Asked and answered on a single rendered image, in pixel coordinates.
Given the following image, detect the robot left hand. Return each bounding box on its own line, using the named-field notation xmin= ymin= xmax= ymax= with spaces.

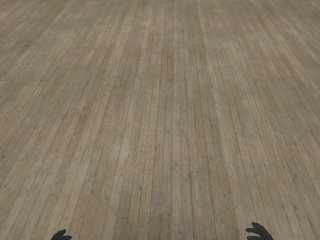
xmin=51 ymin=229 xmax=72 ymax=240

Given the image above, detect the robot right hand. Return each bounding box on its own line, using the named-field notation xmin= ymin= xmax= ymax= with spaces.
xmin=245 ymin=222 xmax=273 ymax=240

